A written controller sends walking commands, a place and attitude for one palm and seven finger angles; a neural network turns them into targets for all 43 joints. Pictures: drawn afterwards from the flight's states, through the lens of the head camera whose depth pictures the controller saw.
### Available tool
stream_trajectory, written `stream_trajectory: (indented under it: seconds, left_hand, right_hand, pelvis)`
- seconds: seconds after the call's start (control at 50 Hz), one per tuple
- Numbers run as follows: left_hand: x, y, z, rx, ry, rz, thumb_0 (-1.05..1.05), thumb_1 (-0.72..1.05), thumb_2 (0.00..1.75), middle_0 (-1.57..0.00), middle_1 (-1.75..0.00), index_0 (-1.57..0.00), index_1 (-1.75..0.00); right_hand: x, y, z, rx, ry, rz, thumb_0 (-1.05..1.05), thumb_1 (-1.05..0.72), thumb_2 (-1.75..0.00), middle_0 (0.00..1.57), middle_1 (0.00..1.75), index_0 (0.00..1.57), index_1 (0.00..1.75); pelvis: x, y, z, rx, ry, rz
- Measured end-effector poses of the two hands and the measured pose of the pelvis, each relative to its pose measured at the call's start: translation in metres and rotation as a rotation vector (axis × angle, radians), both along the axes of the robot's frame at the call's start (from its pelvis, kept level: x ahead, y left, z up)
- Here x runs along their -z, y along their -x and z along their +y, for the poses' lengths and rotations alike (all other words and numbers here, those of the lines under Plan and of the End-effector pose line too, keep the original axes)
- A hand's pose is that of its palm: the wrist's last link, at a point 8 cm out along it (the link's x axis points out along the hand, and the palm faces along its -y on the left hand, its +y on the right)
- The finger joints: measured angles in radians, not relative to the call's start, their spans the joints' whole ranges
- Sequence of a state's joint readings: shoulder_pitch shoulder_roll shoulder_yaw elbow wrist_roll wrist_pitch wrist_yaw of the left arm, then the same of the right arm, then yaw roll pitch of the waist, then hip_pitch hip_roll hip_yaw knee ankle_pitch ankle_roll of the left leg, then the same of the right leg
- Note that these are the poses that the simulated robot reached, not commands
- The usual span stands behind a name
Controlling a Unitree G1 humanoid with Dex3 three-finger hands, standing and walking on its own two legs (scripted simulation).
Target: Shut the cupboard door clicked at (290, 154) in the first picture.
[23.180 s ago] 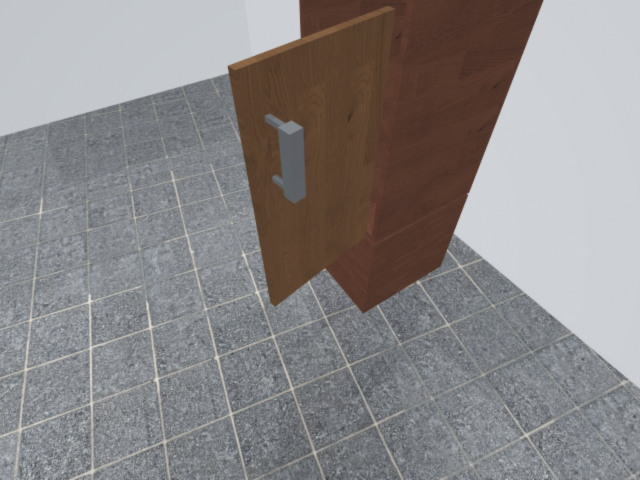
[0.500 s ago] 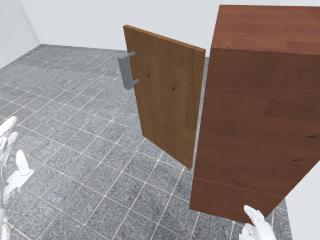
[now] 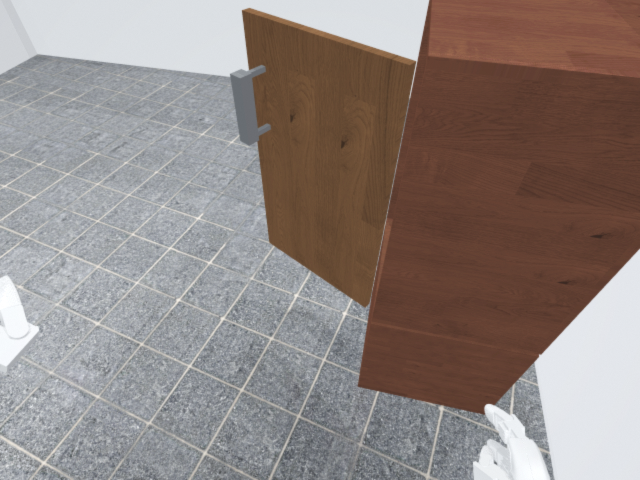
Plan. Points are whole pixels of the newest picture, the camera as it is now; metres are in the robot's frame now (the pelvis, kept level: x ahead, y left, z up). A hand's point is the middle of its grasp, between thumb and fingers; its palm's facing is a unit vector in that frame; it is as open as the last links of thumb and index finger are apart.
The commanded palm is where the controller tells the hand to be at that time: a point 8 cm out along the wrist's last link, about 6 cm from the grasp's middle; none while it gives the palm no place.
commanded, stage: step back with the hand held close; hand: left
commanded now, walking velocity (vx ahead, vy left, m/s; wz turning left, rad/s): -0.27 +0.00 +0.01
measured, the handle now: (254, 104) +0.73 +0.17 +0.11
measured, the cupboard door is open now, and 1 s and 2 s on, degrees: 62 62 62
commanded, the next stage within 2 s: stop stepping back and stand still in 0.92 s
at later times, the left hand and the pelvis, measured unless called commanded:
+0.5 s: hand out of the picture +0.14 +0.26 +0.18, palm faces +0.50 -0.74 -0.46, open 7.4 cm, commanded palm +0.08 +0.29 +0.19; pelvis -0.05 -0.02 -0.01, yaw +2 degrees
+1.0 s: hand out of the picture +0.06 +0.25 +0.19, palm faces +0.47 -0.82 -0.33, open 7.4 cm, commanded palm +0.00 +0.29 +0.19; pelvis -0.15 -0.01 +0.00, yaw -1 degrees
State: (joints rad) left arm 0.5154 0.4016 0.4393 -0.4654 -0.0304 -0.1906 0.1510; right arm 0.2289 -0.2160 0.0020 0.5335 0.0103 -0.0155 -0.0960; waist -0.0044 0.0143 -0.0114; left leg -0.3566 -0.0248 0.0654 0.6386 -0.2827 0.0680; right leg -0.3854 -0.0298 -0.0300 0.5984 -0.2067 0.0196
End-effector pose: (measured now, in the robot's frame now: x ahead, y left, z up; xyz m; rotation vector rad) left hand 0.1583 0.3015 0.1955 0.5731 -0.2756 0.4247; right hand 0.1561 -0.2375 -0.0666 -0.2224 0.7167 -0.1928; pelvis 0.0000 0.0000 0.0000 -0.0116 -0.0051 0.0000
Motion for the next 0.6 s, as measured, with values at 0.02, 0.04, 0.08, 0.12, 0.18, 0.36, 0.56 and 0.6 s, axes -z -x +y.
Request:
stream_trajectory:
  seconds: [0.02, 0.04, 0.08, 0.12, 0.18, 0.36, 0.56, 0.6]
  left_hand:
    - [0.001, 0.004, -0.001, -0.005, 0.0, -0.008, 0.02, 0.89, 0.9, -0.21, -0.3, -0.22, -0.3]
    - [0.001, 0.007, -0.001, -0.009, -0.001, -0.015, 0.02, 0.89, 0.9, -0.21, -0.3, -0.22, -0.3]
    - [0.003, 0.013, -0.003, -0.016, 0.0, -0.029, 0.02, 0.89, 0.9, -0.21, -0.3, -0.22, -0.3]
    - [0.003, 0.018, -0.005, -0.017, 0.007, -0.044, 0.02, 0.89, 0.9, -0.21, -0.3, -0.22, -0.3]
    - [0.002, 0.024, -0.008, -0.004, 0.014, -0.067, 0.02, 0.89, 0.9, -0.21, -0.3, -0.22, -0.3]
    - [-0.005, 0.038, -0.003, 0.019, -0.074, -0.087, 0.01, 0.89, 0.9, -0.22, -0.3, -0.22, -0.3]
    - [0.004, 0.068, -0.016, 0.016, -0.012, -0.078, 0.02, 0.89, 0.9, -0.21, -0.3, -0.22, -0.3]
    - [0.003, 0.075, -0.016, 0.031, -0.004, -0.085, 0.02, 0.89, 0.9, -0.22, -0.3, -0.22, -0.3]
  right_hand:
    - [0.002, 0.003, 0.0, -0.004, 0.0, 0.001, 0.01, -0.9, -0.89, 0.2, 0.3, 0.2, 0.3]
    - [0.003, 0.007, -0.001, -0.008, 0.001, 0.003, 0.01, -0.9, -0.89, 0.2, 0.3, 0.2, 0.3]
    - [0.007, 0.015, -0.003, -0.013, 0.004, 0.011, 0.01, -0.9, -0.89, 0.2, 0.3, 0.2, 0.3]
    - [0.01, 0.023, -0.006, -0.017, 0.009, 0.024, 0.01, -0.9, -0.89, 0.2, 0.3, 0.2, 0.3]
    - [0.011, 0.035, -0.01, -0.019, 0.023, 0.048, 0.02, -0.9, -0.89, 0.2, 0.3, 0.2, 0.3]
    - [0.01, 0.058, -0.016, 0.008, 0.045, 0.046, 0.02, -0.9, -0.89, 0.2, 0.3, 0.2, 0.3]
    - [0.009, 0.06, -0.016, -0.046, 0.031, 0.034, 0.02, -0.91, -0.89, 0.2, 0.3, 0.2, 0.3]
    - [0.006, 0.062, -0.013, -0.053, 0.039, 0.043, 0.02, -0.91, -0.89, 0.2, 0.3, 0.2, 0.3]
  pelvis:
    - [0.001, 0.003, -0.001, -0.002, 0.001, -0.002]
    - [0.002, 0.005, -0.002, -0.004, 0.003, -0.004]
    - [0.004, 0.01, -0.004, -0.008, 0.006, -0.006]
    - [0.005, 0.015, -0.005, -0.011, 0.008, -0.004]
    - [0.005, 0.022, -0.006, -0.015, 0.008, 0.002]
    - [0.007, 0.036, -0.006, -0.039, 0.023, 0.002]
    - [0.007, 0.059, -0.015, -0.052, 0.013, 0.012]
    - [0.006, 0.065, -0.013, -0.065, 0.011, 0.014]
